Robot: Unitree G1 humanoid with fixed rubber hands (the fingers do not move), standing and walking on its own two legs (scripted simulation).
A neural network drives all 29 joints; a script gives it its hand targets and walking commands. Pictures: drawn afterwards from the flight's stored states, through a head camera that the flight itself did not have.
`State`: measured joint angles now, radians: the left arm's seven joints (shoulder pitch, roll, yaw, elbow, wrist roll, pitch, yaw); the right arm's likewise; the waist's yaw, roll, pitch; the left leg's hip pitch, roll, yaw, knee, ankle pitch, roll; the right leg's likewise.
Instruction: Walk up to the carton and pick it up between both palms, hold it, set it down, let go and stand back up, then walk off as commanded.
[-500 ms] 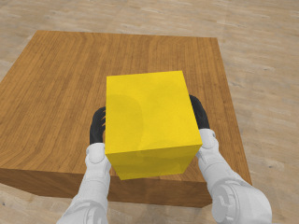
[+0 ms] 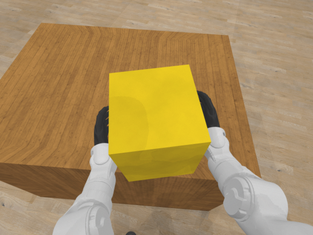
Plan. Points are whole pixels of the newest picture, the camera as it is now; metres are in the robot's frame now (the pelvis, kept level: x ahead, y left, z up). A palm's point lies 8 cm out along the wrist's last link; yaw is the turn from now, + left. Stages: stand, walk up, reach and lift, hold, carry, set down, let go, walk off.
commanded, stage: reach and lift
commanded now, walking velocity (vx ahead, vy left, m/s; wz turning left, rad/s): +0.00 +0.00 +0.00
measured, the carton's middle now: (155, 128) +0.40 +0.05 +0.00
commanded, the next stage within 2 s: none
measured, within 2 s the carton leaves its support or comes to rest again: neither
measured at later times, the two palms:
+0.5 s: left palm (102, 116) +0.39 +0.19 +0.06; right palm (219, 104) +0.43 -0.10 +0.09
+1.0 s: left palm (105, 108) +0.36 +0.16 +0.13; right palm (245, 111) +0.37 -0.13 +0.15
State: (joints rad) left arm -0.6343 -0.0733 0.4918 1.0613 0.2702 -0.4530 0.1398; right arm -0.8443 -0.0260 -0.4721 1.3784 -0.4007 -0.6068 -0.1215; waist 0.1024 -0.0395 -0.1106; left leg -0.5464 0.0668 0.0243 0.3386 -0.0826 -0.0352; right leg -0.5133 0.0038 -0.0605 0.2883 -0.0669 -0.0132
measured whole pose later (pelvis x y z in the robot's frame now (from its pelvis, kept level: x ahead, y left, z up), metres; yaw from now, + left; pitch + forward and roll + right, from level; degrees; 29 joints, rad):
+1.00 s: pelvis -0.01 +0.01 +0.01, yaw +1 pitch -6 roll +0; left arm -0.64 -0.09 0.32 0.46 0.36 0.40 0.05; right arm -0.71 -0.01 -0.19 0.82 0.03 0.05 -0.10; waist -0.02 -0.10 0.05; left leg -0.10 0.04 0.02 0.30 -0.11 -0.02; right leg -0.07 -0.02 -0.04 0.28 -0.11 0.01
